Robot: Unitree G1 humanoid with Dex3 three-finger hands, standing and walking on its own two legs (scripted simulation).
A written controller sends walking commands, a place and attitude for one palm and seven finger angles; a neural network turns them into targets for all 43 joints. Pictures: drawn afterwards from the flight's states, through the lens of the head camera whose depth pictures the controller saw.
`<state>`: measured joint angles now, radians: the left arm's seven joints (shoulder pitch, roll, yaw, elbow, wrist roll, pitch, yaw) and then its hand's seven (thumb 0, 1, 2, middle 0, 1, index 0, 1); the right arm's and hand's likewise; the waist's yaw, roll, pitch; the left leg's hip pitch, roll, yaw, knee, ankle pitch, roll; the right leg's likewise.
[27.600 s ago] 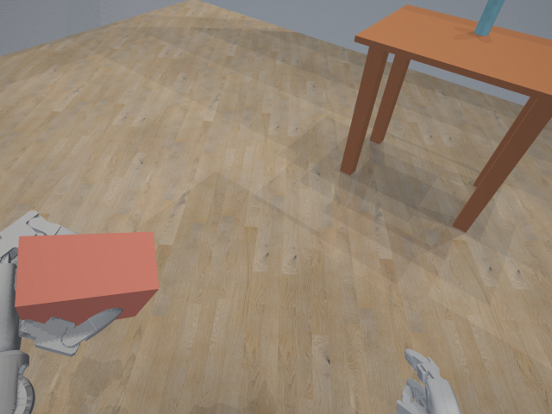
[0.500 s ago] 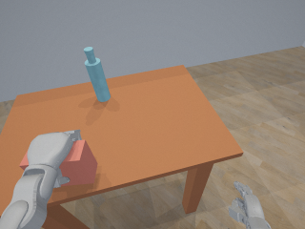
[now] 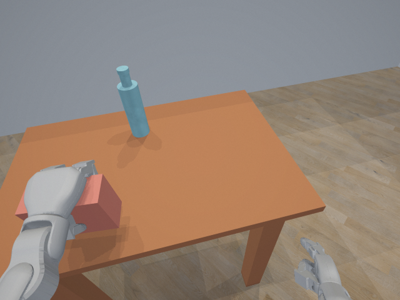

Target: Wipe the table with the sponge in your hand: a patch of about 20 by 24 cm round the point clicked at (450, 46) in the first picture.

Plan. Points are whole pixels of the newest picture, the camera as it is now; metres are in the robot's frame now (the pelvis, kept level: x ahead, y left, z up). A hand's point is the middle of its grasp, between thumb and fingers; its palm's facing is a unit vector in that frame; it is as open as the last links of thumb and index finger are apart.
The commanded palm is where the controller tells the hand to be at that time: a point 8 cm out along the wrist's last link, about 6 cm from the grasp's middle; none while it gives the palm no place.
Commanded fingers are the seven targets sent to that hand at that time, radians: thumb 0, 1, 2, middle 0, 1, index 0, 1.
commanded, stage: move the sponge above the wiping area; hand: left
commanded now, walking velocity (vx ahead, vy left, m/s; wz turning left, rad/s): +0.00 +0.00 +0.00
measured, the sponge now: (79, 211) +0.22 +0.30 +0.06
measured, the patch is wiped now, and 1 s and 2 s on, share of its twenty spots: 0.00 0.00 0.05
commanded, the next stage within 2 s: lower the sponge onto the table in 0.32 s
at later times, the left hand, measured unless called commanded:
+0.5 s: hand (71, 183) +0.24 +0.31 +0.12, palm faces +0.18 -0.04 -0.98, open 9.9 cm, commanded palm +0.20 +0.28 +0.16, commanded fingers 0.00 0.10 1.30 -1.20 -1.60 -1.20 -1.60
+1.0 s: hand (74, 202) +0.23 +0.30 +0.09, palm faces +0.00 -0.10 -1.00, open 9.9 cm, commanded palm +0.20 +0.29 +0.14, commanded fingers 0.00 0.10 1.30 -1.20 -1.60 -1.20 -1.60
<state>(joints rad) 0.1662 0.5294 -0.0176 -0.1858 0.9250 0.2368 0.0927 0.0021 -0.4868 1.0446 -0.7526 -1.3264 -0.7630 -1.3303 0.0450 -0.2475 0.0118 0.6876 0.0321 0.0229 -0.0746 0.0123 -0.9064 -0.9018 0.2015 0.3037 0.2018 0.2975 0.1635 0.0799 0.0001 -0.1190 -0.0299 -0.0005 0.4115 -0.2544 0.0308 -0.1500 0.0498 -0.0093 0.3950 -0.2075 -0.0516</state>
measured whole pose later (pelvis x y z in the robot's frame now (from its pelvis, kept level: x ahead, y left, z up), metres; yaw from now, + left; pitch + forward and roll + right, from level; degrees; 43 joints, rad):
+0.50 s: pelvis +0.00 +0.01 +0.00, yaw +0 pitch -2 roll +0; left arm 0.08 0.49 -0.02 -0.17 0.90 0.44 0.08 0.00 -0.49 1.05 -0.75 -1.33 -0.76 -1.33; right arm 0.01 -0.23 0.04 0.70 0.04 0.07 -0.03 0.01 -0.90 -0.90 0.20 0.30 0.20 0.30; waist 0.13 0.10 -0.01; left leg -0.10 -0.04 0.00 0.36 -0.23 0.04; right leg -0.14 0.04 0.00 0.37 -0.20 -0.04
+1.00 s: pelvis +0.00 -0.01 +0.00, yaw +1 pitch -1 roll +0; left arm 0.12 0.50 -0.01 -0.10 0.87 0.44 0.00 0.00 -0.49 1.05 -0.75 -1.33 -0.76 -1.34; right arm 0.01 -0.27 0.04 0.67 0.05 0.06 -0.05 0.01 -0.91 -0.90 0.20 0.30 0.20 0.30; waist 0.11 0.11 0.00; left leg -0.12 -0.03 -0.01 0.38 -0.24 0.03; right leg -0.16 0.05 -0.02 0.38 -0.20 -0.05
